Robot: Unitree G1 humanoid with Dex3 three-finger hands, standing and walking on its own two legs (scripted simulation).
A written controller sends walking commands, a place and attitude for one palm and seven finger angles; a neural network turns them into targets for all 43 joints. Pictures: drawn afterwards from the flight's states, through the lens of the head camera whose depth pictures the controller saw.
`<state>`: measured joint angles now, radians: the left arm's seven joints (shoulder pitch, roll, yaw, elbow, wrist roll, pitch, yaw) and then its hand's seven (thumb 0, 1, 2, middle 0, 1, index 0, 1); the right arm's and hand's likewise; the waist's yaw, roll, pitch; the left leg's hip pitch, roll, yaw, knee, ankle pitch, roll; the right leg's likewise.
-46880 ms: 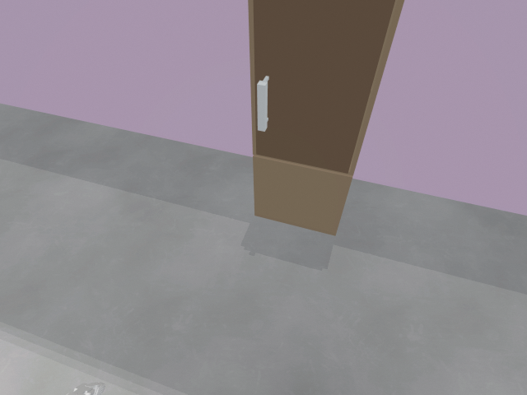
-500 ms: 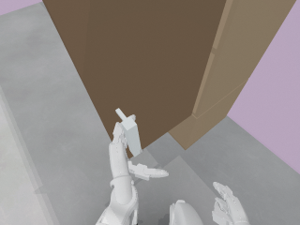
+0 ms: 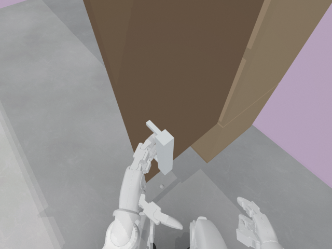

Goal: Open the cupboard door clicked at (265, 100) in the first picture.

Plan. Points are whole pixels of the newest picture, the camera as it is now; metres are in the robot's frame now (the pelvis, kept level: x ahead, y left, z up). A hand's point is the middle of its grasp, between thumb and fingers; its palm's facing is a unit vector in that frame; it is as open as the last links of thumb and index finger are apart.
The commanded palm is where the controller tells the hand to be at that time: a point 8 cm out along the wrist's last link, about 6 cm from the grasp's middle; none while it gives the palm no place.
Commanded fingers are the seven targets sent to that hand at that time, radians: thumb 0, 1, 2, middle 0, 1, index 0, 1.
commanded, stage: slide the hand sideways off the handle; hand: left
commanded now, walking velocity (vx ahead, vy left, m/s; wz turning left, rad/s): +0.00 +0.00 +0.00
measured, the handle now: (158, 148) +0.34 +0.04 +0.04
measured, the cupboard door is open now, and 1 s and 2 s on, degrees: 92 92 92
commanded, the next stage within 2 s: draw the hand back to the body in 0.70 s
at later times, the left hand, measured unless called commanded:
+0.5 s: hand (137, 205) +0.22 +0.07 +0.03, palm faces -0.08 -1.00 +0.00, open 16.2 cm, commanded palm +0.19 +0.13 +0.03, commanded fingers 0.00 -0.50 0.30 -0.15 -0.30 -0.15 -0.30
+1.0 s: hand (113, 209) +0.20 +0.11 +0.07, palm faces -0.08 -1.00 -0.05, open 16.3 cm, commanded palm +0.17 +0.17 +0.08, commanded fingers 0.00 -0.50 0.30 -0.15 -0.30 -0.15 -0.30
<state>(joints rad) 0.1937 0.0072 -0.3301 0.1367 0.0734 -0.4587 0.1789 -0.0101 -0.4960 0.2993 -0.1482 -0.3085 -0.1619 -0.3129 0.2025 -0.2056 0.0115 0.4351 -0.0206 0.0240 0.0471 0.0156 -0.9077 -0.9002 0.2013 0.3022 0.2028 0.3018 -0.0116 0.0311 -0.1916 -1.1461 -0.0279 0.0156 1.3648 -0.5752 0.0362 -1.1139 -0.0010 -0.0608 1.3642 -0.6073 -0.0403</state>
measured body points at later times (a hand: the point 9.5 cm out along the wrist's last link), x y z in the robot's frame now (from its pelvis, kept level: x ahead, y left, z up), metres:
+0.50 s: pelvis +0.01 -0.02 -0.01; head +0.10 -0.02 +0.43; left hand +0.22 +0.13 +0.04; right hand +0.22 -0.23 -0.09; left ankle +0.04 +0.10 -0.60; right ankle +0.03 -0.10 -0.60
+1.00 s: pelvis +0.00 -0.01 +0.00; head +0.07 -0.02 +0.45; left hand +0.20 +0.16 +0.08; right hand +0.20 -0.24 -0.08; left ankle +0.04 +0.10 -0.60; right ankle +0.03 -0.10 -0.60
